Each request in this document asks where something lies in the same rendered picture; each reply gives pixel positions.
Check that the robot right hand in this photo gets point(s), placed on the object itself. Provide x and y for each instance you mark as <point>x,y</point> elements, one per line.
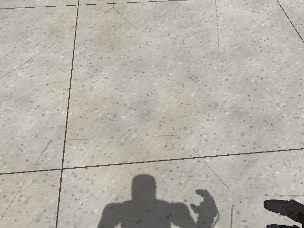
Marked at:
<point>291,208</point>

